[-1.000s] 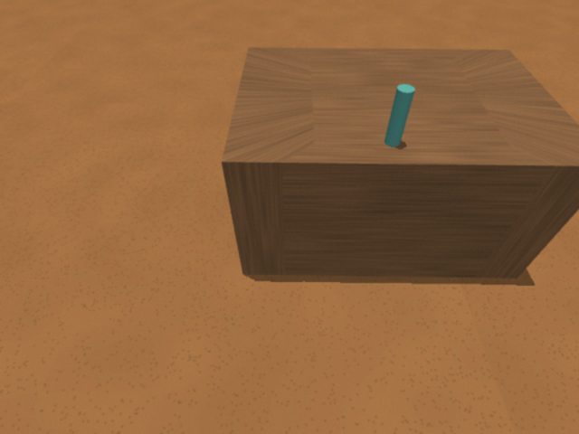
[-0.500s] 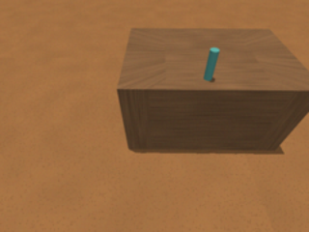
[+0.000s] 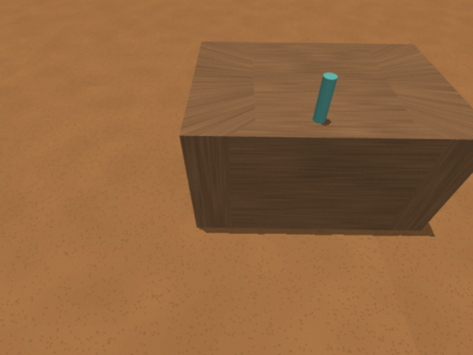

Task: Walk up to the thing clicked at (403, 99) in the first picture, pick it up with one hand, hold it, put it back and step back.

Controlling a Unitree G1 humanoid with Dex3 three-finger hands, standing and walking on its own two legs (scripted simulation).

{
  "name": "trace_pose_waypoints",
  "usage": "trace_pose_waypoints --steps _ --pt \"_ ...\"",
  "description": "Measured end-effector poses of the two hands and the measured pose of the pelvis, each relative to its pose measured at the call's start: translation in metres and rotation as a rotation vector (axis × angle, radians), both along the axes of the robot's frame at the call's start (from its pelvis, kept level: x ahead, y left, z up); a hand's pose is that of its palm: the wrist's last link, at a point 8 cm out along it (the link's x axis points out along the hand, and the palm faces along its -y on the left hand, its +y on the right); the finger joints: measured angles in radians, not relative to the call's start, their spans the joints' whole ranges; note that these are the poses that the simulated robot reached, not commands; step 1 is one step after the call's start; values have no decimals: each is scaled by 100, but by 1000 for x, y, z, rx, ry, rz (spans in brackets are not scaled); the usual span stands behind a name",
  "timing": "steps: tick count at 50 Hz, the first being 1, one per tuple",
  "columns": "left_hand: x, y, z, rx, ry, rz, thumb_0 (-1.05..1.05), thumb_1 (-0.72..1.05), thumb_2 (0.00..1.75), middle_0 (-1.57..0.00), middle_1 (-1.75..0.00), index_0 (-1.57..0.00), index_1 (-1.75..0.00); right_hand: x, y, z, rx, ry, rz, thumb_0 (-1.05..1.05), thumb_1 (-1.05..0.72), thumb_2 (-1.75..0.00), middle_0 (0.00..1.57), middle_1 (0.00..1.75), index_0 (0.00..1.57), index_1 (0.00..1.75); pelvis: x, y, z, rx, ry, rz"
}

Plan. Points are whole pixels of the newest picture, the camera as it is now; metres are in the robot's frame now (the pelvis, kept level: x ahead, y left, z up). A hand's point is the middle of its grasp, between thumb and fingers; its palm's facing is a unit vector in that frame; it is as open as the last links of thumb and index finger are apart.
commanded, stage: stand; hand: right
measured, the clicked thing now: (324, 99) +0.95 -0.30 -0.09
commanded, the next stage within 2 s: walk up in 0.12 s
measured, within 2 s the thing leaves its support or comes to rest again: neither
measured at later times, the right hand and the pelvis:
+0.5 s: hand out of the picture +0.10 -0.35 -0.18, palm faces +0.01 +0.92 -0.39, open 7.4 cm; pelvis +0.07 -0.06 -0.02, yaw -1 degrees
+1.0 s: hand (374, 258) +0.36 -0.30 -0.13, palm faces +0.02 +0.92 -0.38, open 7.3 cm; pelvis +0.27 -0.04 -0.01, yaw -1 degrees
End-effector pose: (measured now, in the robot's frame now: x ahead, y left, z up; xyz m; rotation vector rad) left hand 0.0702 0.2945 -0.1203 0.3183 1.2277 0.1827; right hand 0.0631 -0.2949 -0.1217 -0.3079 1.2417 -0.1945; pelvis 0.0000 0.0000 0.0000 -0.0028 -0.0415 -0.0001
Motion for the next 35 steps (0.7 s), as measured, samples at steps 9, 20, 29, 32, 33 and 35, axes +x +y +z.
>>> trace_pose_waypoints --steps 9,20,29,32,33,35 --pt "1 4 2 -12 -16 -1 1 90 89 -20 -30 -21 -30 3 -1 2 7 -29 6 1 -90 -90 20 30 21 30 4 0 -1 4 5 -5" --pt "45 -6 12 59 -28 -56 1 90 89 -20 -30 -20 -30 -11 -74 -4 -45 26 -64 1 -90 -90 20 30 21 30 42 -42 -14 28 -4 -41" --pt "53 -36 16 63 -30 29 1 90 89 -20 -30 -21 -30 77 -100 -3 -33 -33 -15 1 -91 -90 20 30 21 30 100 -64 -12 -15 -32 -23" --pt "63 -40 13 47 -12 43 1 90 89 -20 -30 -21 -30 113 -96 4 -22 -64 19 1 -91 -90 20 30 21 30 122 -65 -10 -20 -29 -19" --pt "68 -41 11 42 -8 45 1 90 89 -20 -30 -21 -30 125 -94 6 -20 -68 30 1 -91 -90 20 30 21 30 130 -65 -10 -23 -27 -15" --pt "81 -40 5 30 -4 49 1 90 89 -20 -30 -21 -30 148 -89 8 -20 -67 53 1 -91 -90 20 30 21 30 147 -64 -12 -30 -24 -5"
